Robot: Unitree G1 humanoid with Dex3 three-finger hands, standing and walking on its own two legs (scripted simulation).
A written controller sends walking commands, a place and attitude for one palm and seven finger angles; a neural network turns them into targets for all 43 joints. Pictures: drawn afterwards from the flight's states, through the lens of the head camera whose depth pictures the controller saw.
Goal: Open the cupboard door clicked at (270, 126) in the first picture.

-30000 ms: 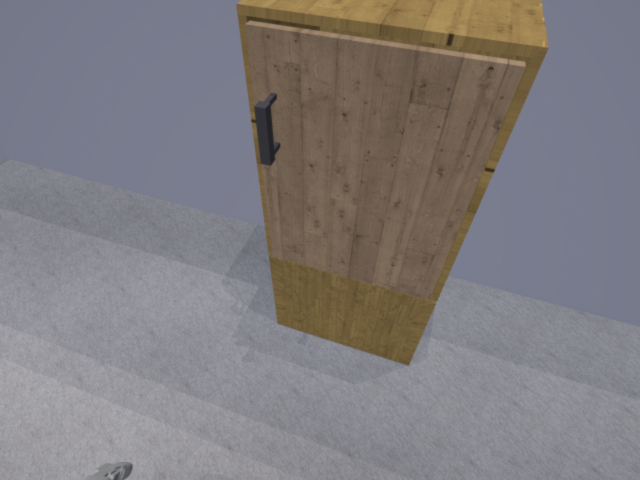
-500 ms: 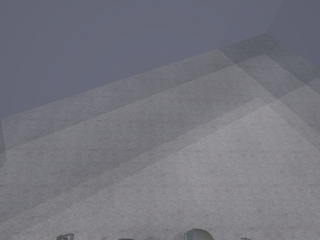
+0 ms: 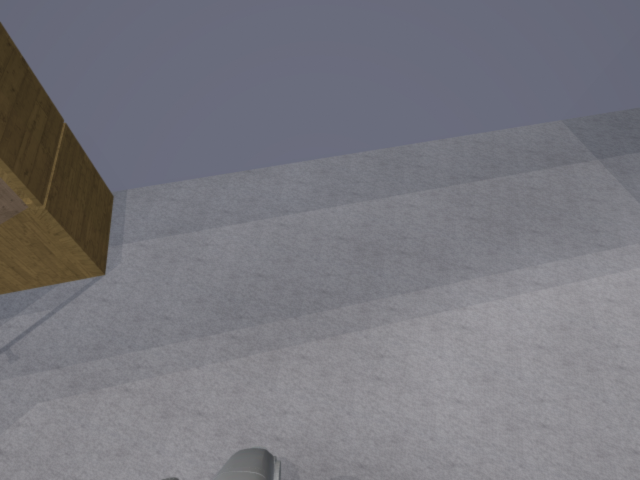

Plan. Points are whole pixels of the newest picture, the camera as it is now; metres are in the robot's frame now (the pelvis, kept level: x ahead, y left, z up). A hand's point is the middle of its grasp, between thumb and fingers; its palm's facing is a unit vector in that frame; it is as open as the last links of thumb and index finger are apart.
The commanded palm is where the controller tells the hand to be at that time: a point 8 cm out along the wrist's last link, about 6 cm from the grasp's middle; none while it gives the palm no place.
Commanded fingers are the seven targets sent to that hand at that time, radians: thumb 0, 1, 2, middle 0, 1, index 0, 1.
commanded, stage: turn to face it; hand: left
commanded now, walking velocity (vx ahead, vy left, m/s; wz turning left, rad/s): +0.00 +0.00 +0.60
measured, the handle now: out of the picture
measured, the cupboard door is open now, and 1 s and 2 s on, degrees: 37 37 37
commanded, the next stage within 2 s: take the last steps up to it in 1.46 s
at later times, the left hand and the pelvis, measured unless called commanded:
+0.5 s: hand out of the picture +0.06 +0.26 -0.16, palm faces +0.27 -0.93 -0.25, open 7.4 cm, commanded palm none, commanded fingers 0.00 0.90 0.90 -0.20 -0.30 -0.20 -0.30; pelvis +0.01 +0.03 +0.00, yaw +16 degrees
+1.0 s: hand out of the picture -0.07 +0.20 -0.18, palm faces +0.60 -0.77 -0.24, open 7.3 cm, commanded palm none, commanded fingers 0.00 0.90 0.90 -0.20 -0.30 -0.20 -0.30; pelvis +0.02 +0.01 -0.01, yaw +37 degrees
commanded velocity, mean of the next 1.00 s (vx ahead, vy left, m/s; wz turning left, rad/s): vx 0.00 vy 0.00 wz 0.59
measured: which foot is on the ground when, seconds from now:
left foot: up 0.00-0.10, down 0.12-0.62, up 0.64-1.00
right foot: down 0.00-0.12, up 0.14-0.60, down 0.62-1.00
